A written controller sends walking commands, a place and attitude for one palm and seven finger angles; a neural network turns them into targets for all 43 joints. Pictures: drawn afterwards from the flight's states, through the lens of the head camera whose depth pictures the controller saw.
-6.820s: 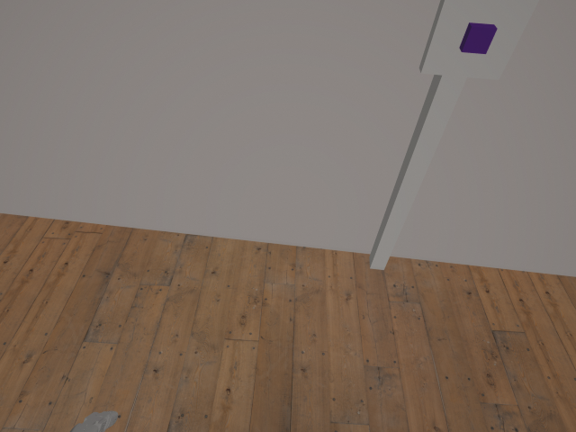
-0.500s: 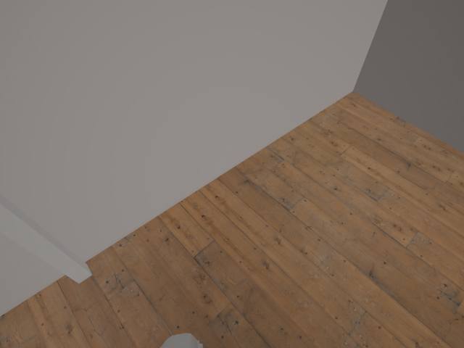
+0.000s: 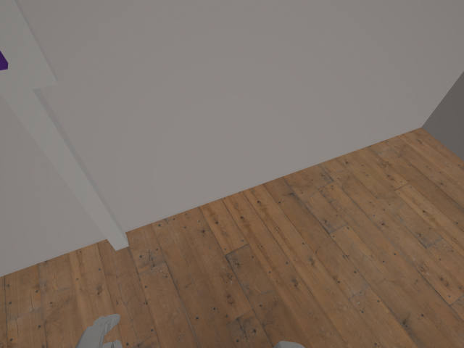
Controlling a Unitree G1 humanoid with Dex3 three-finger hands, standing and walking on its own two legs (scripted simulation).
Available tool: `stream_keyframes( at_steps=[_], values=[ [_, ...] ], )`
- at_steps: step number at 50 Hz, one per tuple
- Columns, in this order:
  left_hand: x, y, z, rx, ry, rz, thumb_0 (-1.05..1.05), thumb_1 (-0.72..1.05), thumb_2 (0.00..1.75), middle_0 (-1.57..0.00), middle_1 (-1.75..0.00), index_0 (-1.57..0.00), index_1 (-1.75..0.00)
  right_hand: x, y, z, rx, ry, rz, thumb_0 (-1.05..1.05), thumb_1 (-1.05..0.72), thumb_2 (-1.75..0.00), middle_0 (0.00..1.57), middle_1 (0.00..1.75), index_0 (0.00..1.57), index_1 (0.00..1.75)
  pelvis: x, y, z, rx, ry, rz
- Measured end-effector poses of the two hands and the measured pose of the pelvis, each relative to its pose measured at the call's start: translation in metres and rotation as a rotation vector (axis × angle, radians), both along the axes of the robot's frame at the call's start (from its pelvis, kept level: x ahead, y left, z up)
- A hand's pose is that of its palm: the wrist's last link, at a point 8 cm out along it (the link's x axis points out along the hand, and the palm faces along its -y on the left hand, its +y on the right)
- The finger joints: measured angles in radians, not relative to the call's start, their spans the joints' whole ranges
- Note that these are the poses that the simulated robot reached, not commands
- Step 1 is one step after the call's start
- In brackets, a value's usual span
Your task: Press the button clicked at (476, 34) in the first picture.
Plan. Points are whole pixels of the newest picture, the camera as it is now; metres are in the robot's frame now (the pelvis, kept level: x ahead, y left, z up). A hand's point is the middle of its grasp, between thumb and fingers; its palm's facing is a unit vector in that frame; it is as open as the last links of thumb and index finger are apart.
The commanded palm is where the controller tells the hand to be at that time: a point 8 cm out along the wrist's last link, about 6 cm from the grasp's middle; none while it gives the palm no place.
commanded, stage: turn to face it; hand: left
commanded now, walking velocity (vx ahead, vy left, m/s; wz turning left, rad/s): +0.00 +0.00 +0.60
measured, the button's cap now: out of the picture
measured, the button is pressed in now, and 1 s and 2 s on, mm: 0 0 0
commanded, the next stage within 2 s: take the last steps up to it in 0.60 s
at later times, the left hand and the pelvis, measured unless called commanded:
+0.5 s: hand out of the picture -0.04 +0.21 -0.18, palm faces +0.32 -0.92 -0.24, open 7.4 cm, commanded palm none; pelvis -0.03 +0.00 -0.01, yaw +18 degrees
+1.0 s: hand out of the picture -0.06 +0.19 -0.16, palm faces +0.37 -0.90 -0.22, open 7.4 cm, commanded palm none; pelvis -0.03 +0.00 -0.01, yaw +22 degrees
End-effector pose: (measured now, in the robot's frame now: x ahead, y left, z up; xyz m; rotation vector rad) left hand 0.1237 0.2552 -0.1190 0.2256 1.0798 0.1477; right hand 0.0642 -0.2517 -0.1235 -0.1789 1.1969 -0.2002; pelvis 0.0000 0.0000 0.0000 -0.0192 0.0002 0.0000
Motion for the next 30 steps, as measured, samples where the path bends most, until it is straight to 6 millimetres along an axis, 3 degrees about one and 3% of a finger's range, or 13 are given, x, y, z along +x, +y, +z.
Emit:
stream_keyframes(
  at_steps=[6, 12, 17, 22, 27, 30],
  values=[
    [-0.009, -0.024, 0.008, 0.029, -0.075, 0.038, 0.01, 0.91, 0.90, -0.20, -0.30, -0.20, -0.30, -0.012, -0.024, -0.024, 0.038, 0.052, 0.023, 0.00, -0.90, -0.90, 0.21, 0.30, 0.20, 0.30, -0.007, -0.025, -0.010, 0.017, -0.001, 0.075],
    [-0.059, -0.034, 0.016, 0.035, -0.028, 0.132, 0.01, 0.91, 0.90, -0.20, -0.30, -0.21, -0.30, -0.007, -0.040, -0.022, 0.035, 0.096, 0.091, 0.01, -0.91, -0.90, 0.20, 0.30, 0.20, 0.29, -0.012, -0.033, -0.001, 0.038, -0.018, 0.168],
    [-0.102, -0.032, 0.009, 0.017, 0.031, 0.218, 0.01, 0.90, 0.90, -0.20, -0.30, -0.21, -0.30, 0.004, -0.040, -0.015, 0.010, 0.119, 0.163, 0.01, -0.91, -0.90, 0.20, 0.30, 0.19, 0.29, -0.015, -0.031, 0.001, 0.045, -0.020, 0.239],
    [-0.154, -0.021, -0.009, -0.018, 0.103, 0.310, 0.01, 0.90, 0.90, -0.20, -0.30, -0.21, -0.30, 0.031, -0.017, -0.009, -0.026, 0.107, 0.259, 0.01, -0.91, -0.90, 0.20, 0.30, 0.19, 0.29, -0.022, -0.017, -0.002, 0.040, -0.015, 0.290],
    [-0.210, 0.003, -0.039, -0.058, 0.200, 0.407, 0.01, 0.90, 0.90, -0.20, -0.30, -0.21, -0.30, 0.063, 0.027, -0.004, -0.058, 0.000, 0.356, 0.01, -0.91, -0.90, 0.20, 0.30, 0.19, 0.29, -0.031, 0.007, -0.016, 0.022, -0.012, 0.326],
    [-0.233, 0.012, -0.040, -0.065, 0.262, 0.436, 0.01, 0.91, 0.90, -0.20, -0.30, -0.20, -0.30, 0.070, 0.052, 0.006, -0.051, -0.051, 0.389, 0.00, -0.91, -0.90, 0.20, 0.30, 0.19, 0.29, -0.036, 0.014, -0.011, 0.015, -0.022, 0.322]
  ],
)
